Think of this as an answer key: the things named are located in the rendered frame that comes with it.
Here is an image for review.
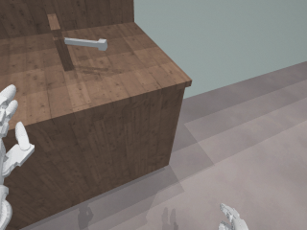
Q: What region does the counter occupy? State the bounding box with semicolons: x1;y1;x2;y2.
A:
0;0;192;230

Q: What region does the tap lever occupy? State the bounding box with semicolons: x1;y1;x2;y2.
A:
64;37;107;51

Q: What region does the robot left hand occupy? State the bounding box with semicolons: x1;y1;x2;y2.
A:
0;84;35;185

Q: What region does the robot right hand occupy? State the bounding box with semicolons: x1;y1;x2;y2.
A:
218;203;248;230

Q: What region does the left robot forearm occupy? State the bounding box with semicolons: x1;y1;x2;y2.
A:
0;185;12;230

